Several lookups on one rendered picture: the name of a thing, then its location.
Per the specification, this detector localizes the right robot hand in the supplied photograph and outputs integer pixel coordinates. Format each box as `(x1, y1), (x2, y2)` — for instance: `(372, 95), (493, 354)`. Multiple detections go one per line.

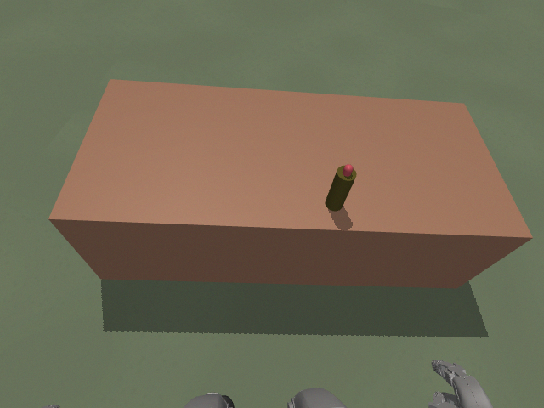
(428, 360), (493, 408)

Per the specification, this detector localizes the bottle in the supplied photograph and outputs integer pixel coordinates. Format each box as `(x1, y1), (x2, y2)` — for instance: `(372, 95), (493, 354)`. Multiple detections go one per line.
(326, 164), (356, 212)

